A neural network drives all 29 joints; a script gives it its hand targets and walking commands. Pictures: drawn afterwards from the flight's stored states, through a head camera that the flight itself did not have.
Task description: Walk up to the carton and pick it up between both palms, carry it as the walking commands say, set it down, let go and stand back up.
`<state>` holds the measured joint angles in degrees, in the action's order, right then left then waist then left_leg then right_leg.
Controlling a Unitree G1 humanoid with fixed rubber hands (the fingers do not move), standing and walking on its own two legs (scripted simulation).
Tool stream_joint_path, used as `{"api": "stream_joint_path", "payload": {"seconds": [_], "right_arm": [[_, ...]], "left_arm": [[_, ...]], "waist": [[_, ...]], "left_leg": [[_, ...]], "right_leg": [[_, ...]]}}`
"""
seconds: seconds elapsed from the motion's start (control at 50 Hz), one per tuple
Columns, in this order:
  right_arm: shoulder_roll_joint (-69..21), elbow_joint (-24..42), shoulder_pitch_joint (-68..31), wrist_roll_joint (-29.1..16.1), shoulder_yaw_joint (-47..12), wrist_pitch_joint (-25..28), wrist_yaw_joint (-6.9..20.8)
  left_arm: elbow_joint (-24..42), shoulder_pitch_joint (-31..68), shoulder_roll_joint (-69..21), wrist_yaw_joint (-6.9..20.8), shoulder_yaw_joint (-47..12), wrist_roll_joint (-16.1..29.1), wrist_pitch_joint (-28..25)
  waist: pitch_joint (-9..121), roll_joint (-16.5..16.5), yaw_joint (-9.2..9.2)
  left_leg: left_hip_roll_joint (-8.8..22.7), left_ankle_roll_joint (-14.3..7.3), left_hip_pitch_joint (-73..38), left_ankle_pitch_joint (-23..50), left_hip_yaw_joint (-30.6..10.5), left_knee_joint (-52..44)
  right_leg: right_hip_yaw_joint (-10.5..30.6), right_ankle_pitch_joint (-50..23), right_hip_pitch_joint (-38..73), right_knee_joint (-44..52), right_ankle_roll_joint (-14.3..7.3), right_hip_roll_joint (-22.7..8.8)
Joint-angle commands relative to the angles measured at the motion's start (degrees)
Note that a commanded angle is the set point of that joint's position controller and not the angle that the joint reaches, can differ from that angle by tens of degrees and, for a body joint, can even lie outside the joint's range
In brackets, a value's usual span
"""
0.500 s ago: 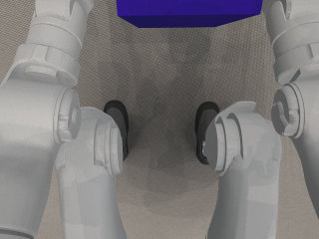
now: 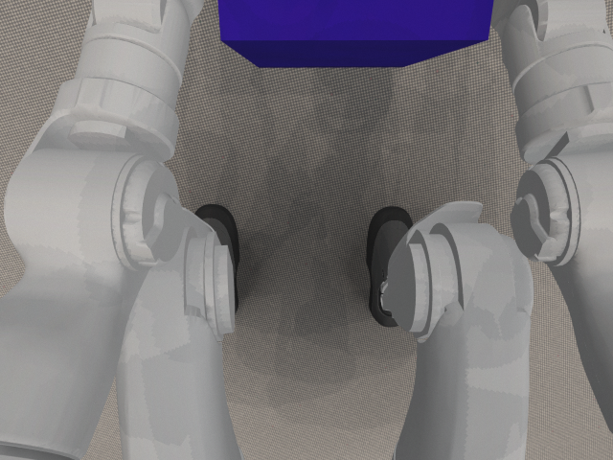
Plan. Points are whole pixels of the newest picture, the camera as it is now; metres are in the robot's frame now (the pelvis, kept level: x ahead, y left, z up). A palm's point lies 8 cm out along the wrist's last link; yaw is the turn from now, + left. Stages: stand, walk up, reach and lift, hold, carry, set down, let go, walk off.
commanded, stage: reach and lift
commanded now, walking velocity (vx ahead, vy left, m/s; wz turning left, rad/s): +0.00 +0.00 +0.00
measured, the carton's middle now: out of the picture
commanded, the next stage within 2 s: none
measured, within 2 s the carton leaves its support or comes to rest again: leaves its support in 0.50 s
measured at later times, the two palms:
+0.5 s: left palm out of the picture +0.57 +0.12 -0.16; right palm out of the picture +0.55 -0.17 -0.18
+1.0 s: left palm out of the picture +0.56 +0.12 -0.10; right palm out of the picture +0.54 -0.17 -0.12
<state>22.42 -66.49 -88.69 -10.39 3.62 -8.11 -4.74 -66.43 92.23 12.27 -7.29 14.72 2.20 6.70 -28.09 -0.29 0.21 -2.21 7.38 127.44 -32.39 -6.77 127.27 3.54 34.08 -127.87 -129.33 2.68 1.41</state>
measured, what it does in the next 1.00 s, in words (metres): stands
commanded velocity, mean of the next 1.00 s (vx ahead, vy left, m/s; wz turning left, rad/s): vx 0.00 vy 0.00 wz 0.00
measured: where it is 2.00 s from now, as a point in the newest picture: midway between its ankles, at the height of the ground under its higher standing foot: (301, 284)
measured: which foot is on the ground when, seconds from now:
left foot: down 0.00-1.00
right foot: down 0.00-1.00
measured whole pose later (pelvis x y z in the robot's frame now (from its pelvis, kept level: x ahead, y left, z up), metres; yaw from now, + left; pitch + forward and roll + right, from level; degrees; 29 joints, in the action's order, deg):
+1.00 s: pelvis -0.02 +0.01 +0.04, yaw -1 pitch +30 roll +2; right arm 17.9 -48.3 -87.8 -2.1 10.3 -22.3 -8.3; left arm -45.3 87.6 7.8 -8.7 25.1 -1.9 19.1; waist -30.0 -2.9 -0.5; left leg -1.8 6.5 119.7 -30.5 -4.8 119.9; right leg 6.1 30.5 -121.3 -121.6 4.4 3.6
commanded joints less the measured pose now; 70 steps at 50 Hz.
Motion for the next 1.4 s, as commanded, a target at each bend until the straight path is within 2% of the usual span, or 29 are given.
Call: {"api": "stream_joint_path", "payload": {"seconds": [0.0,0.08,0.12,0.14,0.16,0.2,0.24,0.32,0.38,0.4,0.42,0.44,0.58,0.62,0.68,0.74,0.78,0.82,0.84,0.88,0.96,1.0,1.04,1.12,1.16,1.2,1.22,1.34,1.38], "right_arm": [[-52.23,17.24,-35.17,-2.37,-11.59,0.51,17.65],[-54.79,20.1,-34.97,-3.57,-12.35,0.59,17.88],[-54.75,20.85,-33.57,-3.89,-12.66,0.29,17.69],[-55.43,20.8,-33.77,-4.65,-13.27,0.36,17.94],[-55.67,20.27,-31.48,-3.47,-12.69,-0.12,17.74],[-57.12,21.41,-31.8,-4.26,-14.47,-0.31,17.66],[-56.24,25.65,-33.46,-4.33,-15.59,0.28,17.08],[-57.95,28.41,-36.64,-7.03,-18.31,0.01,16.33],[-58.15,32.06,-39.74,-6.08,-17.99,-0.63,15.88],[-57.97,33.97,-41.85,-7.52,-18.73,-0.83,15.8],[-59.73,33.46,-44.67,-7.93,-19.18,-1.19,15.73],[-59.42,33.33,-43.55,-7.21,-18.03,-1.43,15.61],[-59.05,37.3,-50.08,-4.02,-15.53,-3.88,15.48],[-61.1,29.12,-45.26,-1.37,-12.86,-5.56,15.99],[-62.6,30.15,-45.72,-0.58,-13.12,-6.63,16.65],[-63.06,37.14,-52.82,-3.69,-16.6,-6.76,16.2],[-62.38,37.35,-51.97,-2.26,-16.21,-7.72,16.15],[-64.77,39.78,-52.73,-3.14,-17.35,-7.73,15.97],[-63.78,39.62,-52.64,-2.4,-16.37,-8.11,16.04],[-65.71,37.57,-50.28,-2.65,-16.46,-9.04,15.96],[-67.23,36.81,-48.15,-0.68,-16.47,-9.96,16.99],[-67.87,36.16,-46.3,-0.69,-16.97,-10.38,16.97],[-69.49,36.13,-44.87,-1.67,-17.0,-10.72,16.87],[-68.3,40.92,-45.7,-1.17,-18.94,-10.19,16.13],[-70.32,39.34,-42.7,-2.0,-19.79,-11.04,16.27],[-70.54,40.02,-40.66,-1.13,-20.2,-11.97,15.38],[-71.7,39.58,-40.04,-1.83,-21.0,-12.44,15.17],[-70.35,42.72,-40.18,-1.2,-21.1,-13.04,13.28],[-70.46,42.97,-41.3,-0.48,-20.61,-13.42,12.86]], "left_arm": [[7.77,18.96,-52.4,15.11,-12.34,1.36,2.52],[8.12,15.8,-52.54,15.48,-10.76,0.01,2.71],[11.05,17.11,-54.58,15.19,-11.87,1.73,2.74],[10.6,15.93,-54.96,15.12,-12.71,1.47,2.54],[11.08,16.16,-54.15,15.34,-12.6,1.81,2.58],[10.8,15.88,-54.45,14.96,-12.57,2.36,2.78],[14.09,16.33,-57.02,14.77,-14.69,4.02,2.54],[17.2,18.61,-57.28,14.34,-16.97,4.68,2.75],[18.75,19.86,-61.03,14.49,-19.47,6.64,3.89],[22.26,22.18,-60.57,14.38,-20.22,7.29,4.01],[21.98,26.22,-59.65,14.42,-19.88,8.46,3.84],[22.3,26.5,-61.32,14.25,-19.44,8.79,3.89],[21.43,29.78,-63.16,15.18,-17.08,7.27,8.06],[18.45,29.48,-61.29,15.56,-15.34,5.55,8.76],[18.17,29.85,-62.32,16.39,-15.75,4.64,10.14],[24.95,35.99,-62.7,16.04,-19.2,6.41,10.48],[26.26,35.97,-61.86,16.06,-19.45,7.44,11.24],[25.61,33.48,-63.43,15.73,-18.7,6.39,11.78],[26.32,34.16,-63.92,15.96,-19.14,5.9,12.15],[27.23,33.68,-63.94,16.18,-19.78,6.13,12.5],[26.03,30.43,-64.32,16.98,-18.15,3.56,13.49],[28.09,32.44,-64.09,16.89,-20.31,4.65,13.42],[34.03,35.08,-63.63,16.83,-21.72,5.51,13.06],[27.99,27.15,-65.2,16.79,-21.71,4.55,14.49],[33.16,30.12,-62.43,16.71,-22.69,4.27,14.14],[36.71,30.58,-63.17,16.69,-25.68,5.88,14.31],[40.13,33.52,-62.76,16.61,-26.41,6.33,14.19],[42.72,34.58,-60.9,15.66,-27.73,6.94,15.27],[41.78,34.22,-60.47,15.63,-26.47,6.33,15.29]], "waist": [[74.18,-0.43,-2.78],[74.84,0.25,-4.79],[77.89,1.06,-2.41],[77.76,-1.02,-3.81],[77.1,1.16,-1.92],[79.48,2.6,-3.38],[85.31,2.92,-1.85],[95.58,1.1,-4.67],[105.55,2.08,-0.79],[110.79,1.05,-2.73],[111.77,3.03,-1.96],[111.11,2.76,-0.18],[114.25,5.69,0.2],[104.53,6.13,-0.29],[106.38,6.91,0.27],[118.6,2.88,-2.42],[120.29,6.44,0.69],[122.19,7.35,-1.34],[123.22,5.31,0.31],[122.5,6.36,-0.25],[119.63,4.79,-3.68],[123.54,6.28,-1.42],[127.3,4.93,-1.49],[126.46,7.02,-2.47],[127.4,5.82,-4.76],[133.08,5.72,-2.67],[135.06,5.39,-4.13],[134.86,3.73,-4.04],[134.43,6.5,-4.1]], "left_leg": [[-4.16,-6.13,-34.37,18.22,13.65,-6.8],[-4.2,-6.79,-33.42,19.9,14.05,-6.56],[-4.2,-6.97,-36.67,23.11,13.32,-6.55],[-4.87,-6.6,-36.53,24.13,14.18,-6.84],[-4.67,-6.58,-34.4,22.78,13.62,-6.42],[-4.67,-6.48,-35.7,24.8,13.85,-6.83],[-5.06,-6.42,-37.22,27.33,13.65,-6.55],[-4.63,-5.61,-39.93,28.56,15.46,-6.62],[-4.75,-5.56,-44.48,29.33,14.87,-6.93],[-4.94,-5.31,-46.47,30.35,15.71,-6.9],[-4.67,-5.58,-44.93,29.38,15.74,-6.61],[-5.06,-5.62,-45.3,29.5,15.53,-7.04],[-5.68,-5.97,-45.61,21.77,15.01,-10.82],[-5.07,-5.65,-39.29,15.34,15.53,-12.0],[-5.23,-5.79,-41.94,13.89,15.09,-13.19],[-5.3,-5.66,-48.1,19.9,16.25,-12.7],[-5.53,-5.76,-48.96,19.89,15.55,-13.8],[-5.54,-6.04,-48.49,20.1,15.66,-14.23],[-5.92,-6.03,-49.21,19.23,15.43,-14.52],[-5.56,-5.99,-48.73,19.0,15.4,-15.3],[-5.9,-5.7,-46.54,18.35,16.37,-16.25],[-5.63,-5.86,-49.14,19.85,15.97,-15.62],[-5.6,-5.78,-51.0,22.14,15.78,-16.44],[-6.19,-6.07,-51.08,23.71,14.68,-17.36],[-6.2,-6.05,-51.29,23.19,15.76,-17.85],[-6.46,-5.69,-52.78,24.86,16.11,-18.53],[-6.68,-5.44,-52.55,25.83,16.24,-18.9],[-6.86,-4.85,-52.42,23.64,16.47,-21.53],[-7.18,-5.32,-51.23,20.92,15.88,-22.45]], "right_leg": [[-7.82,-16.56,26.9,12.18,-0.65,4.36],[-8.34,-19.58,26.07,11.8,-0.26,4.5],[-9.03,-21.81,27.05,11.77,-0.07,4.45],[-8.82,-21.92,26.14,12.23,-0.1,4.7],[-8.87,-22.47,26.39,11.88,-0.18,4.58],[-8.87,-24.61,29.47,12.35,0.43,4.29],[-9.71,-26.91,31.84,11.22,0.38,4.56],[-8.5,-30.05,39.17,11.96,0.52,4.8],[-9.9,-30.5,43.02,11.78,0.0,5.32],[-9.82,-31.48,45.99,11.48,0.2,5.15],[-9.45,-32.49,48.16,12.2,0.17,5.37],[-10.37,-32.08,47.53,12.39,0.59,5.74],[-11.52,-22.79,49.05,15.34,0.23,5.34],[-11.29,-17.04,44.52,16.94,0.09,4.71],[-11.54,-15.17,43.35,18.31,0.1,5.24],[-10.99,-20.15,47.94,17.97,0.08,5.42],[-12.26,-20.86,50.57,18.42,0.27,5.3],[-11.35,-21.15,52.08,19.69,0.65,5.67],[-12.58,-20.63,51.54,18.87,0.59,5.97],[-11.95,-20.67,52.49,19.68,0.94,5.68],[-10.83,-20.18,51.55,21.13,0.4,5.87],[-11.18,-22.06,53.4,20.75,0.4,6.07],[-11.15,-24.71,55.74,20.66,0.78,6.42],[-10.69,-26.31,56.85,21.22,0.67,6.63],[-9.98,-26.31,58.19,22.26,0.85,6.88],[-9.74,-29.11,62.71,22.2,0.67,7.22],[-9.09,-30.59,64.82,22.66,0.77,7.16],[-8.22,-28.14,67.16,25.55,0.66,7.23],[-8.14,-26.26,69.2,25.82,0.94,7.35]]}}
